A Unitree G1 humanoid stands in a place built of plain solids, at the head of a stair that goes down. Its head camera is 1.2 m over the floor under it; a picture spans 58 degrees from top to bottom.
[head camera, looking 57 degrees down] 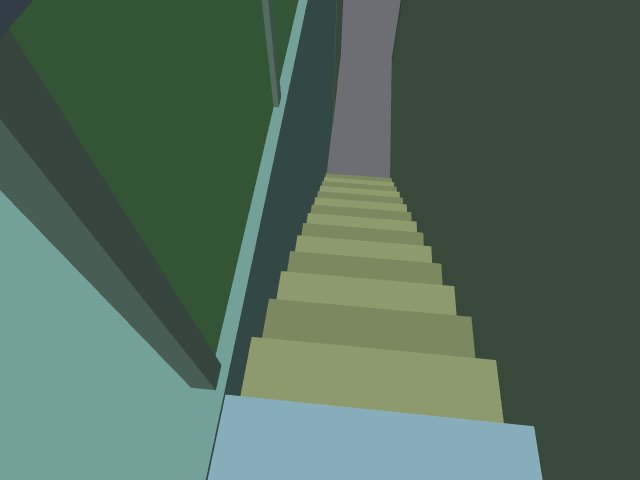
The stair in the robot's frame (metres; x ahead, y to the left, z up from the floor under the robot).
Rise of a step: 0.20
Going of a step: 0.24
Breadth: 0.81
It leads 6 degrees to the right of straight ahead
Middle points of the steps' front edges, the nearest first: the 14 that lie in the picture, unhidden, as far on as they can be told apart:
0.25 -0.15 0.00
0.48 -0.17 -0.20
0.72 -0.20 -0.40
0.96 -0.22 -0.60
1.19 -0.24 -0.81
1.43 -0.27 -1.01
1.67 -0.29 -1.21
1.90 -0.31 -1.41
2.14 -0.34 -1.62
2.38 -0.36 -1.82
2.61 -0.38 -2.02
2.85 -0.41 -2.22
3.09 -0.43 -2.43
3.32 -0.45 -2.63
